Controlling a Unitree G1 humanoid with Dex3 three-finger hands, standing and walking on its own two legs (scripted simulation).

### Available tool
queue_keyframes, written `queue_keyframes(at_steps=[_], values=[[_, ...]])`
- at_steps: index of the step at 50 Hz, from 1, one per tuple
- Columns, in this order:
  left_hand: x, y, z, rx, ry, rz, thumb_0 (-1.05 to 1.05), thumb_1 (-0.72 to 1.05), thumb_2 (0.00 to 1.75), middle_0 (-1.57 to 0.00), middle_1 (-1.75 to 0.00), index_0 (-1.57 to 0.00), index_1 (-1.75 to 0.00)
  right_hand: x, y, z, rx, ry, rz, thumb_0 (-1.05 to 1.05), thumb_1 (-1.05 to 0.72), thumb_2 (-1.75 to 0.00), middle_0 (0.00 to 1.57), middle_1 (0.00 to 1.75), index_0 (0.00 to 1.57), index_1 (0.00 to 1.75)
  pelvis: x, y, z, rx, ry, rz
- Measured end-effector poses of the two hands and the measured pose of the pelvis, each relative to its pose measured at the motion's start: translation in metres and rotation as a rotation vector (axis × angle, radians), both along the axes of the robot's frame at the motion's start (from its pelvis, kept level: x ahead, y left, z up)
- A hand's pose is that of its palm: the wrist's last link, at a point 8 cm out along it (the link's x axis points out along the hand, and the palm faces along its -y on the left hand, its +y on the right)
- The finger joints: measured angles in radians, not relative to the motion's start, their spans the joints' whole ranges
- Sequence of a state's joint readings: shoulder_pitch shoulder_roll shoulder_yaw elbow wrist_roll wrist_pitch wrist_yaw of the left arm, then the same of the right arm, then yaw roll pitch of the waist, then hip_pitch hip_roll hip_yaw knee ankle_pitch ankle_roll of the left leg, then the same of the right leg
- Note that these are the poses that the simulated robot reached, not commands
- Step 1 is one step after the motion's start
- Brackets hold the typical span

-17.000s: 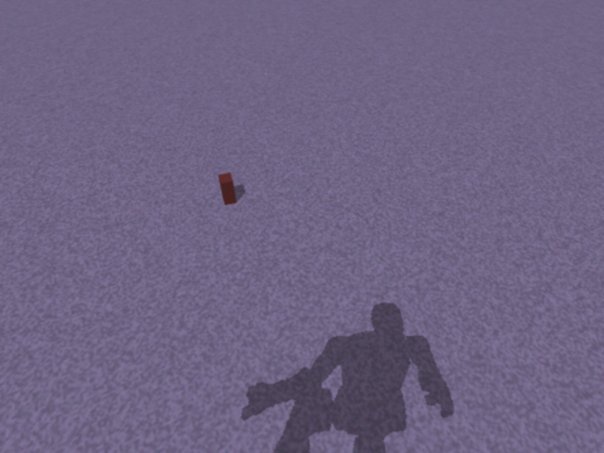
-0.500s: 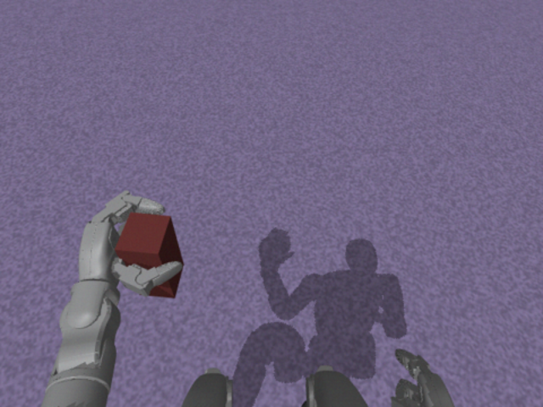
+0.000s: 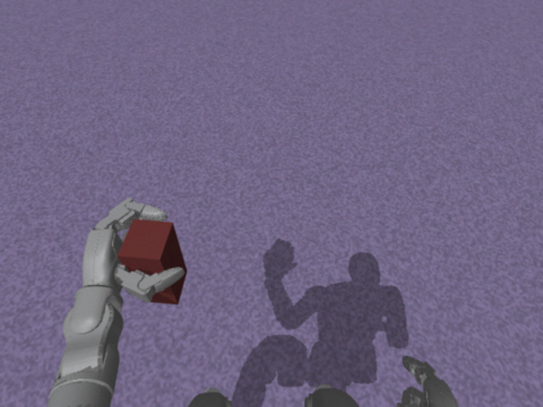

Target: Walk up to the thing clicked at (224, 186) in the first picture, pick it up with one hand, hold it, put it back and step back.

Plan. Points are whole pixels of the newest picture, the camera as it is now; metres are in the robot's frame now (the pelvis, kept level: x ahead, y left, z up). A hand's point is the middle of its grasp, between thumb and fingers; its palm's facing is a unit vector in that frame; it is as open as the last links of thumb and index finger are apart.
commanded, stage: hold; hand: left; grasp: from the side
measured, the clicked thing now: (157, 264) +0.33 +0.17 +0.00
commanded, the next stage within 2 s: none
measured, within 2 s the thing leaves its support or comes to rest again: neither
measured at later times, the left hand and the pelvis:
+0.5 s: hand (145, 245) +0.33 +0.18 +0.06, palm faces +0.04 -1.00 -0.01, open 10.3 cm; pelvis +0.00 +0.01 +0.01, yaw +0 degrees
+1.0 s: hand (143, 246) +0.32 +0.18 +0.07, palm faces +0.04 -1.00 -0.01, open 10.3 cm; pelvis -0.01 +0.00 +0.02, yaw +0 degrees
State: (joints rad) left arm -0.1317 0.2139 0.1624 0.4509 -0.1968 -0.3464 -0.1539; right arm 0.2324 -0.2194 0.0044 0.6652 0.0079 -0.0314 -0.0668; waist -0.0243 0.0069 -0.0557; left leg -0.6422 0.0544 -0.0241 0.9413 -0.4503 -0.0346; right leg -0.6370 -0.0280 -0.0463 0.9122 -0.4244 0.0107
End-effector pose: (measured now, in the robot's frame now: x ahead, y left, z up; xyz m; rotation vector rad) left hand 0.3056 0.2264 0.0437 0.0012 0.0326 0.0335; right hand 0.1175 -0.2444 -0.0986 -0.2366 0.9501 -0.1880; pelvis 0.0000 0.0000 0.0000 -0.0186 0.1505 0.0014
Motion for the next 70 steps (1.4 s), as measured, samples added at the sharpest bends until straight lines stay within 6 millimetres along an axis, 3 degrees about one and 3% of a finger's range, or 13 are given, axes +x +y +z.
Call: queue_keyframes(at_steps=[30, 70], values=[[-0.003, 0.004, 0.021, 0.009, -0.014, 0.003, 0.01, -0.48, 1.02, -0.78, -1.15, -0.75, -1.13, 0.0, 0.008, 0.015, 0.014, -0.015, -0.003, 0.01, -0.92, -0.89, 0.2, 0.3, 0.21, 0.3, 0.002, 0.006, 0.014, 0.0, -0.061, -0.004], [-0.011, -0.002, 0.028, 0.002, -0.03, 0.003, 0.01, -0.48, 1.02, -0.78, -1.15, -0.75, -1.13, -0.012, 0.002, 0.019, 0.019, -0.02, -0.003, 0.01, -0.92, -0.9, 0.2, 0.3, 0.21, 0.3, -0.007, 0.002, 0.019, 0.006, -0.086, -0.002]])
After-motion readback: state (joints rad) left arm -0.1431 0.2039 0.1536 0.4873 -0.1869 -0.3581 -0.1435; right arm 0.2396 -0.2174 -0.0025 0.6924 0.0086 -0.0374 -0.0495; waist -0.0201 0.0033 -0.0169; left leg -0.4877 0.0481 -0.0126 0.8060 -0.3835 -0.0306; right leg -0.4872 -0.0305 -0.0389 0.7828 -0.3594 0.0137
